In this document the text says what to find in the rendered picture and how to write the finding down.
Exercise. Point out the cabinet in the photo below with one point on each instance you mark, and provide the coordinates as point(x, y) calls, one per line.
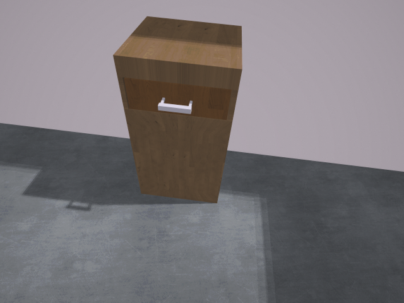
point(180, 156)

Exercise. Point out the handle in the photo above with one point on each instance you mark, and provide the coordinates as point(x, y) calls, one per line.
point(175, 108)

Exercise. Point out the drawer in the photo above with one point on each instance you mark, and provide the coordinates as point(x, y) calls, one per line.
point(208, 102)

